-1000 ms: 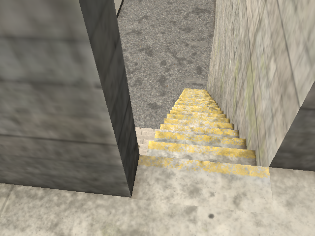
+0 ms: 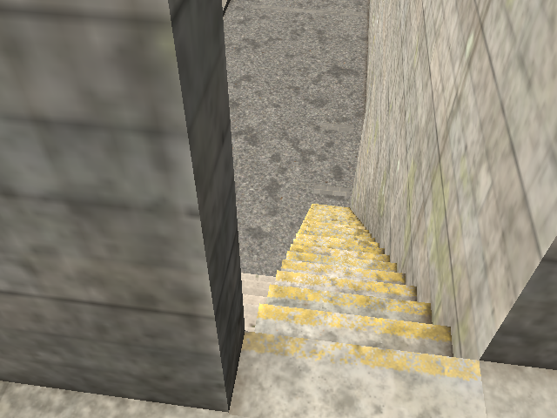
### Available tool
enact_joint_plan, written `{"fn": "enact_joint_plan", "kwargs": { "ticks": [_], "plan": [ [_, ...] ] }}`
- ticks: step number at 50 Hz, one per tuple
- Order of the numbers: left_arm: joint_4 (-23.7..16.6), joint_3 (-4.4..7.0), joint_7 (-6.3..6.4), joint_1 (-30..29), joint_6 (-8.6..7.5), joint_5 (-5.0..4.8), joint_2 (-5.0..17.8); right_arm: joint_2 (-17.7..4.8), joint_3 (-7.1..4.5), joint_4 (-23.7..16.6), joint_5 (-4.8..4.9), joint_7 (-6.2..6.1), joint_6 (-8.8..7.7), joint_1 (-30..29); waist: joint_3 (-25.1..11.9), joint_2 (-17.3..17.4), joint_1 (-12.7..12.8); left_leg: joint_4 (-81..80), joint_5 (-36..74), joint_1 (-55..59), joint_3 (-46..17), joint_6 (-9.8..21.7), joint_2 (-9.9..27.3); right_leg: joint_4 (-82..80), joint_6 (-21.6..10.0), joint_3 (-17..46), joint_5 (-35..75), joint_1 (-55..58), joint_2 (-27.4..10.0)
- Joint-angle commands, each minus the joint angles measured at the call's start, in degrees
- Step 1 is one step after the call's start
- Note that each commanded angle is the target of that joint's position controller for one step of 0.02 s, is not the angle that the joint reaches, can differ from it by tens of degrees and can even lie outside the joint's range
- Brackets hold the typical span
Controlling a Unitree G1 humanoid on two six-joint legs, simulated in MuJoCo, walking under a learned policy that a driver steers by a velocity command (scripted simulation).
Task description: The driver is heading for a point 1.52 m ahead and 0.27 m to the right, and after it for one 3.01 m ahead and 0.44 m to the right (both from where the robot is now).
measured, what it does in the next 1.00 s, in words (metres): steps on the spot: right foot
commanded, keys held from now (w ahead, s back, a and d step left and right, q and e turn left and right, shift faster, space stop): no key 0.52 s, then w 0.48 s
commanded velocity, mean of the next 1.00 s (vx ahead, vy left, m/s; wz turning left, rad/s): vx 0.05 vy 0.02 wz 0.00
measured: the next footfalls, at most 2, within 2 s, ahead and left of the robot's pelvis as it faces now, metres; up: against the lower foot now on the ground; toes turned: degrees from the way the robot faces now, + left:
right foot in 1.00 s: +0.11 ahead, -0.08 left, +0.00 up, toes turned -5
left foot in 1.30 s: +0.15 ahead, +0.19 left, +0.00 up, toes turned +1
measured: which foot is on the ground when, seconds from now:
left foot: down 0.00-1.00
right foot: down 0.00-0.80, up 0.82-0.98, down 1.00-1.00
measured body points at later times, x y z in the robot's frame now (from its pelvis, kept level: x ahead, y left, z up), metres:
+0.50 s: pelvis +0.01 +0.00 +0.00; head +0.01 +0.00 +0.45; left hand -0.04 +0.21 -0.16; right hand -0.03 -0.20 -0.16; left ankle +0.00 +0.10 -0.74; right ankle -0.04 -0.10 -0.74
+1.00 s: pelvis +0.08 +0.03 -0.01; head +0.11 +0.01 +0.44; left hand +0.13 +0.25 -0.16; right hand +0.02 -0.18 -0.17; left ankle +0.01 +0.09 -0.74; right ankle +0.07 -0.07 -0.75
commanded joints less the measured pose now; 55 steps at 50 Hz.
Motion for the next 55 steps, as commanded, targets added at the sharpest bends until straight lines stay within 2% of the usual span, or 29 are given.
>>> {"fn": "enact_joint_plan", "kwargs": {
  "ticks": [1, 16, 17, 18, 26, 28, 31, 32, 34, 36, 37, 38, 39, 40, 41, 42, 43, 44, 45, 47, 48, 49, 50, 51, 52, 53, 54, 55],
  "plan": [
    [0.0, 0.38, 0.14, 4.6, -0.15, 0.00, 3.7, -3.6, -0.52, -0.4, 0.01, -0.11, -0.21, 5.2, 4.4, 0.9, 0.0, -3.8, 7.5, -1.0, -7.2, 0.5, 6.7, -3.8, -0.3, 6.2, 7.1, -3.5, -6.2],
    [-0.2, 0.35, 0.17, 5.9, -0.39, -0.02, 3.3, -3.0, -0.52, -0.2, -0.01, -0.16, -0.26, 6.5, 4.6, 0.9, -0.1, -3.1, 8.2, -1.2, -7.2, 0.5, 6.7, -3.6, -0.4, 6.1, 8.3, -3.1, -6.2],
    [-0.4, 0.42, 0.03, 5.7, -0.53, -0.61, 3.7, -3.2, -0.74, -0.1, -0.52, 0.23, -0.02, 6.2, 5.1, 1.3, -0.3, -2.9, 8.2, -1.4, -6.7, 0.2, 6.6, -3.7, -0.7, 6.2, 8.5, -3.1, -6.4],
    [-0.5, 0.44, -0.01, 5.7, -0.62, -0.62, 3.8, -3.1, -0.77, -0.1, -0.56, 0.37, 0.08, 6.3, 4.9, 1.2, -0.4, -2.9, 8.3, -1.3, -6.7, 0.2, 6.5, -3.6, -0.8, 6.1, 8.6, -3.0, -6.4],
    [-0.8, 0.51, 0.06, 6.0, -0.78, -0.41, 3.5, -2.9, -0.99, 0.2, -0.39, 0.38, 0.12, 6.4, 4.7, 0.8, -0.4, -2.8, 9.1, -1.0, -6.6, 0.2, 6.5, -3.4, -0.8, 6.0, 9.4, -2.4, -6.5],
    [-0.7, 0.51, 0.01, 6.4, -0.79, -0.26, 3.3, -2.7, -1.06, 0.4, -0.56, 0.42, 0.27, 6.3, 4.3, 0.8, -0.2, -3.0, 3.0, -1.0, -6.1, 0.3, 5.4, -4.2, -1.2, 5.9, 3.6, -2.3, -5.8],
    [-0.8, 1.33, -0.05, 7.2, -0.59, -0.22, 4.7, -3.3, -1.74, -0.4, -0.92, 0.74, 0.61, 5.4, 6.6, -0.7, 0.1, 0.7, -9.6, -4.4, -3.9, 1.4, 2.5, -3.9, -3.4, 6.5, -10.2, -4.2, -4.9],
    [-1.0, 1.69, -0.09, 7.6, -0.50, -0.19, 5.2, -3.2, -1.91, -0.8, -1.07, 0.98, 0.62, 5.2, 8.1, -2.2, 0.4, 3.3, -13.9, -6.9, -2.8, 1.7, 1.5, -4.5, -4.5, 8.3, -16.2, -5.2, -5.6],
    [-1.3, 2.59, -0.03, 9.7, -0.48, -0.25, 6.8, -2.3, -1.96, -2.2, -1.62, 1.64, 0.27, 3.9, 11.4, -5.0, 1.0, 9.8, -16.9, -13.0, -0.4, 2.1, 0.0, -7.4, -7.6, 14.7, -25.1, -5.7, -9.9],
    [-1.6, 3.42, 0.08, 10.9, -0.79, -0.01, 8.2, -1.1, -1.79, -3.4, -2.05, 2.21, -0.65, 3.4, 13.3, -5.9, 0.7, 14.5, -14.7, -16.1, 1.3, 2.6, 0.6, -8.0, -10.6, 19.8, -23.7, -5.4, -14.7],
    [-1.9, 3.49, -0.29, 10.5, -1.08, 0.37, 7.5, -0.9, -1.80, -3.4, -1.56, 2.37, -1.22, 4.7, 13.3, -5.4, -0.4, 13.4, -13.2, -13.0, 1.2, 3.2, 1.3, -6.1, -10.9, 19.2, -17.3, -7.2, -14.8],
    [-2.6, 3.55, -0.49, 8.5, -1.41, 0.49, 7.2, -1.1, -1.93, -2.5, -1.22, 2.49, -1.76, 7.9, 12.5, -4.4, -2.4, 10.9, -12.9, -9.0, 0.6, 3.6, 1.2, -2.5, -10.1, 16.4, -11.5, -9.1, -13.2],
    [-3.8, 3.45, -0.68, 5.4, -1.75, 0.47, 6.3, -1.6, -2.19, -1.2, -0.99, 2.48, -2.33, 12.6, 11.8, -1.7, -4.8, 6.8, -11.2, -2.6, -1.9, 4.3, 1.4, 3.3, -8.3, 11.4, -5.8, -13.0, -9.7],
    [-5.7, 2.91, -1.17, 3.3, -2.33, 0.26, 3.8, -5.1, -3.22, 0.2, -0.62, 2.16, -2.99, 17.1, 10.8, 7.5, -5.8, 1.2, -4.1, 5.2, -12.8, 6.3, 7.1, 15.2, -4.9, 2.8, -3.0, -20.2, -2.2],
    [-6.6, 2.68, -1.49, 3.1, -2.71, 0.88, 2.7, -9.7, -4.68, 1.5, -0.49, 1.87, -2.97, 23.6, 8.0, 17.7, -8.3, -5.1, 14.5, 14.2, -28.0, 11.9, 18.6, 31.9, -1.9, -4.0, -12.7, -29.4, 3.1],
    [-8.4, 1.74, -2.02, -1.0, -2.89, 0.99, 0.7, -2.8, -1.57, 1.0, -0.11, 0.04, -2.49, 17.5, 6.9, 14.1, -4.0, -3.7, 47.1, 4.8, -20.1, 14.0, 19.2, 32.6, -0.4, 1.9, -18.4, -20.7, -2.1],
    [-9.8, 2.09, -1.93, -1.2, -2.87, -0.01, 0.9, -3.1, -1.21, -1.3, 0.16, -1.25, -1.69, 9.4, 6.7, 14.3, -0.4, 1.2, 69.8, 2.1, -12.7, 14.5, 16.1, 32.2, 0.8, 2.3, -20.1, -15.5, -2.7],
    [-10.4, 2.36, -1.79, -0.9, -3.14, 0.14, 2.9, -4.8, -1.51, -1.6, -0.60, -1.48, -1.13, 7.2, 3.1, 12.0, 1.1, 2.9, 69.9, 8.5, -10.5, 12.9, 13.9, 27.3, 1.4, 1.8, -19.7, -17.6, -2.7],
    [-10.9, 2.88, -1.10, -1.4, -3.31, -0.16, 4.3, -6.3, -1.84, -2.0, -0.76, -1.85, -0.37, 6.3, 1.6, 9.1, 1.4, 3.5, 66.5, 12.2, -9.2, 10.6, 12.0, 22.5, 1.3, 0.6, -15.4, -18.3, -2.6],
    [-10.0, 2.85, -0.09, 0.8, -2.26, -0.69, 3.2, -7.7, -2.34, -3.0, -0.20, -2.03, 0.75, 5.5, -0.7, 6.5, 2.3, 4.3, 61.0, 11.5, -6.7, 9.3, 9.7, 16.1, 1.2, -1.5, -8.0, -13.2, -1.4],
    [-9.5, 2.85, 0.37, 2.9, -1.92, -0.63, 2.4, -7.9, -2.64, -3.5, 0.15, -2.02, 1.21, 3.8, -1.1, 5.3, 4.0, 5.7, 56.5, 9.5, -5.1, 8.3, 8.1, 10.4, 0.9, -2.1, -1.7, -9.4, -1.5],
    [-8.6, 3.05, 0.95, 7.1, -1.86, -0.56, 2.5, -8.3, -3.25, -4.3, 0.11, -1.95, 2.19, 1.9, -1.6, 3.5, 5.7, 7.3, 47.6, 3.9, -2.9, 6.2, 6.1, 4.1, 0.3, -1.6, 10.9, -1.4, -3.0],
    [-7.4, 4.26, 1.61, 12.2, -1.81, 0.22, 6.3, -8.5, -3.75, -5.8, 0.27, -1.49, 2.38, 1.0, -3.5, 0.2, 6.8, 12.1, 28.8, -5.6, -2.3, 3.3, 3.2, 4.5, -1.9, 4.0, 28.2, 8.8, -8.8],
    [-8.1, 5.72, 2.02, 14.2, -1.09, 1.19, 11.8, -7.4, -4.43, -6.6, 0.45, -1.21, 3.27, 2.6, -3.6, -12.0, 7.6, 25.9, -5.8, -10.9, 2.1, 0.8, -3.6, 3.3, -11.5, 16.4, 55.5, 8.7, -22.1],
    [-9.0, 5.60, 2.59, 11.2, -0.73, 1.32, 11.8, -6.6, -4.84, -6.7, -0.19, -0.85, 4.57, 2.7, -4.1, -13.8, 5.9, 37.3, -25.4, -12.4, -0.5, -0.4, -3.4, 2.3, -18.0, 20.6, 58.4, 5.1, -27.5],
    [-10.1, 5.74, 2.82, 7.2, -0.83, 1.61, 11.1, -5.7, -4.83, -6.9, -1.06, -0.68, 5.06, 1.3, -0.4, -9.4, 4.6, 42.8, -25.0, -15.0, -3.2, -1.4, -2.3, 0.7, -18.7, 18.0, 50.9, 0.7, -26.2],
    [-10.9, 5.76, 3.06, 3.5, -1.04, 2.33, 10.9, -5.7, -5.13, -7.2, -1.60, -0.60, 5.13, 0.1, 2.9, -6.3, 2.8, 44.2, -21.6, -17.4, -4.8, -2.1, -1.7, -0.4, -16.9, 16.2, 42.5, -2.5, -23.6],
    [-11.9, 5.52, 3.11, 0.4, -1.36, 2.54, 10.0, -6.5, -5.62, -7.3, -1.65, -0.24, 5.03, 0.3, 4.4, -5.7, 0.6, 41.9, -18.0, -17.9, -6.4, -2.5, -0.6, -1.0, -14.3, 14.0, 37.4, -4.4, -21.4]
  ]
}}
